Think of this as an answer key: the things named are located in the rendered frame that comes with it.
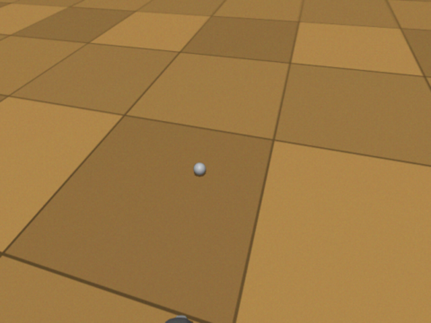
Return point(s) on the ball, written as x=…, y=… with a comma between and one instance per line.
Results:
x=199, y=168

